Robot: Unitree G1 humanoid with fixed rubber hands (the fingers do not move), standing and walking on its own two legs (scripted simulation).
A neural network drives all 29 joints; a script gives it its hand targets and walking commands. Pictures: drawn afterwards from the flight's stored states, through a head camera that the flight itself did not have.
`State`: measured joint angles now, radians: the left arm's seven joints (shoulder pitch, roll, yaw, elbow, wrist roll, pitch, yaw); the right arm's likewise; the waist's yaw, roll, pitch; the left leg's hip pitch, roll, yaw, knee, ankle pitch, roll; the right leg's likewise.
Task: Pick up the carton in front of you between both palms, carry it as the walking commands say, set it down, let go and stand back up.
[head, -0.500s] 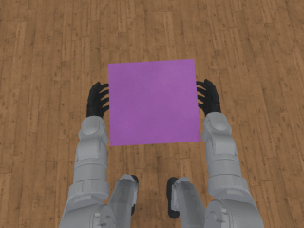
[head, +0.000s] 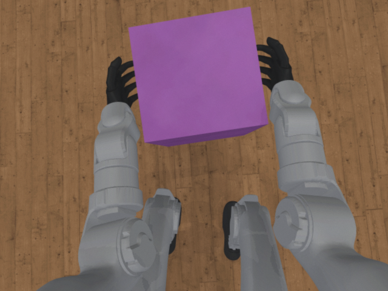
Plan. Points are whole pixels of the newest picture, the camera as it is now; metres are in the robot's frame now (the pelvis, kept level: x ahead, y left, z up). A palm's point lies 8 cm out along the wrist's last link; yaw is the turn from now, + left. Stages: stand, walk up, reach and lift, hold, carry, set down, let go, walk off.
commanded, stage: set down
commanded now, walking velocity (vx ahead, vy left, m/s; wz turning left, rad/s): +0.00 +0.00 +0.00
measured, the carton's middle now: (199, 93) +0.51 +0.03 -0.17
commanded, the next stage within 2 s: none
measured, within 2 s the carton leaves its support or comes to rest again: rests again in 1.10 s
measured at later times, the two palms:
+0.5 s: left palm (138, 109) +0.48 +0.19 -0.23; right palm (254, 84) +0.56 -0.10 -0.24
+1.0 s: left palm (143, 109) +0.50 +0.20 -0.33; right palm (243, 84) +0.60 -0.09 -0.34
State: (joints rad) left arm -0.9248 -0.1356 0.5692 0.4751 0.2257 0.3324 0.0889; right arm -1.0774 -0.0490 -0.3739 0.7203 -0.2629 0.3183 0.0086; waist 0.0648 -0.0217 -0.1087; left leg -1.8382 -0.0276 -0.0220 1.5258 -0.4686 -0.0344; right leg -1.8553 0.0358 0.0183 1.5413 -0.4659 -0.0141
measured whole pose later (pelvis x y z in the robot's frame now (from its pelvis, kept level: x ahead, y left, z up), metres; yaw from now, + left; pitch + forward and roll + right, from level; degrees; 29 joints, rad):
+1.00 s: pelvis -0.01 +0.00 -0.17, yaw +3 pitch +40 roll +5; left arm -1.39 0.03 0.52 0.75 -0.01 0.29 0.19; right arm -1.69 -0.41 -0.01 1.16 -0.06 0.27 0.00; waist 0.14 0.02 0.36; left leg -2.20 -0.07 0.01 2.13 -0.63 -0.07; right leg -2.25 0.04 0.05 2.19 -0.63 -0.02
